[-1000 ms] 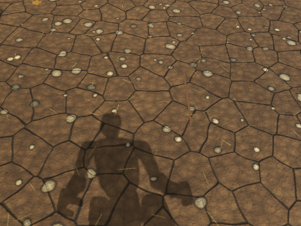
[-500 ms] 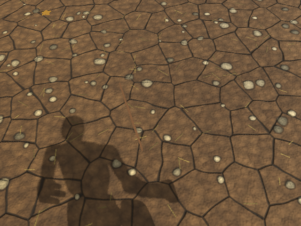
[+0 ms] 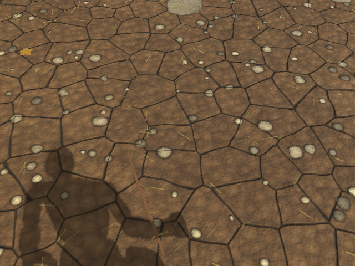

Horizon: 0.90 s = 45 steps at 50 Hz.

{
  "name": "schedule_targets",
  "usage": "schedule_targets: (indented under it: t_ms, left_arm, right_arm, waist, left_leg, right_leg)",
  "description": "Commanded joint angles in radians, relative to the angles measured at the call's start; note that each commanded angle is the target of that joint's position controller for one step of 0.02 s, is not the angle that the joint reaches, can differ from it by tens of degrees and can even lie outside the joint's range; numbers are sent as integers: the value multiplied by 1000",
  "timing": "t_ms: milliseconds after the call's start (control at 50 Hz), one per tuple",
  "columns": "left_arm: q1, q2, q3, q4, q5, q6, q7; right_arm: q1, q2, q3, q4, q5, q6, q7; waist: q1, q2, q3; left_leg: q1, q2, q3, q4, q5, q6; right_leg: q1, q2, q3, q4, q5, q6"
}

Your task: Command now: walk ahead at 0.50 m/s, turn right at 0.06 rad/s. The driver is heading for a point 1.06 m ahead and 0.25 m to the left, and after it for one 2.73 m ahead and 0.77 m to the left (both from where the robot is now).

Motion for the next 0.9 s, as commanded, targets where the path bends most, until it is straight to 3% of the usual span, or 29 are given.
schedule_targets:
  t_ms: [20,60,100,220,320,380,400,420,440,460,480,500,520,540,580,640,700,780,840,900]
  left_arm:
    - [-74,121,33,-110,11,-29,1]
    - [-32,82,27,-96,12,-13,2]
    - [-65,65,21,-109,18,-4,5]
    - [-265,30,5,-153,17,-18,-7]
    - [-393,41,3,-198,4,-30,-33]
    - [-349,75,15,-195,7,-37,-44]
    - [-261,98,29,-170,11,-38,-42]
    - [-106,147,53,-122,16,-37,-33]
    - [78,224,73,-91,26,-32,-22]
    - [95,272,80,-71,24,-28,-29]
    - [83,169,54,-83,13,-28,-30]
    - [9,139,41,-91,13,-29,-27]
    - [-57,129,36,-100,19,-28,-27]
    - [-104,100,29,-103,26,-29,-29]
    - [-134,77,25,-95,33,-43,-30]
    - [-121,100,34,-61,37,-60,-23]
    - [-103,112,37,-35,41,-58,-10]
    - [-81,129,38,-9,34,-52,3]
    - [-29,143,44,25,23,-33,7]
    - [-30,163,52,37,12,-7,13]
  right_arm:
    - [87,-96,-18,-22,-16,-1,-6]
    - [86,-101,-19,-12,-11,-7,-5]
    - [97,-128,-25,2,-4,-11,-10]
    - [172,-161,-30,40,9,7,-30]
    - [253,-175,-34,85,17,31,-33]
    - [237,-197,-43,93,19,47,-41]
    - [213,-202,-43,90,21,52,-44]
    - [210,-177,-33,84,15,55,-45]
    - [220,-121,-9,56,-13,52,-48]
    - [346,-15,20,51,-2,29,-37]
    - [273,-131,-4,61,19,11,-30]
    - [179,-168,-16,30,37,-1,-24]
    - [133,-155,-14,23,31,-4,-28]
    - [120,-146,-18,25,19,2,-30]
    - [169,-112,-18,43,23,28,-30]
    - [138,-84,-16,32,23,56,-38]
    - [80,-80,-21,12,17,55,-34]
    - [-40,-51,-9,-30,12,47,-14]
    - [-119,-42,-2,-77,13,47,3]
    - [-143,-56,-8,-121,15,49,23]
  waist:
    - [-36,79,-61]
    - [-10,106,-61]
    - [-7,100,-36]
    - [-70,80,2]
    - [-107,87,37]
    - [-58,110,8]
    - [-2,111,-44]
    - [66,89,-150]
    - [123,-44,-309]
    - [47,-305,-406]
    - [91,-177,-349]
    - [81,-125,-209]
    - [52,-44,-136]
    - [25,-24,-84]
    - [-18,-61,-73]
    - [-25,-43,-25]
    - [-12,-30,-3]
    - [35,-20,32]
    - [66,-8,60]
    - [50,-27,55]
  left_leg:
    - [323,283,-391,-288,25,175]
    - [256,260,-324,-331,105,187]
    - [225,258,-267,-367,167,199]
    - [255,203,-127,-388,207,147]
    - [392,267,-148,-333,206,138]
    - [462,295,-155,-239,371,111]
    - [452,270,-126,-138,524,92]
    - [383,217,-86,46,571,64]
    - [171,149,-37,372,273,25]
    - [-212,-26,-69,667,-398,-24]
    - [-325,31,-174,766,-429,-12]
    - [-375,77,-150,765,-335,0]
    - [-342,123,-123,723,-244,-5]
    - [-309,151,-122,670,-188,-14]
    - [-215,180,-134,625,-130,-28]
    - [-257,177,-158,556,-47,-52]
    - [-308,159,-174,415,116,-62]
    - [-266,141,-95,210,269,-53]
    - [-312,133,-66,130,233,-31]
    - [-310,105,-17,94,96,6]
  right_leg:
    - [-353,-134,19,28,109,3]
    - [-296,-149,3,-32,131,18]
    - [-324,-162,-14,-111,177,39]
    - [-315,-135,-58,-478,496,55]
    - [-333,-103,-65,-612,472,31]
    - [-247,-75,-80,-656,363,-11]
    - [-114,-46,-109,-686,363,-33]
    - [119,-46,-109,-682,389,-67]
    - [426,-245,116,-645,430,-136]
    - [704,-425,574,-769,208,-287]
    - [664,-400,596,-829,71,-253]
    - [536,-368,453,-852,107,-215]
    - [401,-329,353,-878,212,-198]
    - [299,-300,270,-911,293,-190]
    - [196,-271,171,-972,355,-182]
    - [146,-271,54,-1028,428,-185]
    - [178,-256,-49,-1043,480,-162]
    - [204,-242,-164,-1058,494,-126]
    - [324,-280,-197,-1023,541,-119]
    - [428,-314,-227,-927,744,-96]
Next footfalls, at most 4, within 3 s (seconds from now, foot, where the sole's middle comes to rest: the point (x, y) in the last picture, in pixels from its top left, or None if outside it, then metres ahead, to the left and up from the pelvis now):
0.42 right None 0.41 -0.15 -0.77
0.98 left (156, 210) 0.68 0.12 -0.77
1.46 right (179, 144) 1.02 0.03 -0.77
1.94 left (107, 140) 1.03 0.36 -0.77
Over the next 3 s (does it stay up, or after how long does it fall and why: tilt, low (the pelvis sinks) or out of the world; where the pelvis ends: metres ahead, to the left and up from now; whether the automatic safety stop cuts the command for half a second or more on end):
stays up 1.05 0.23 0.01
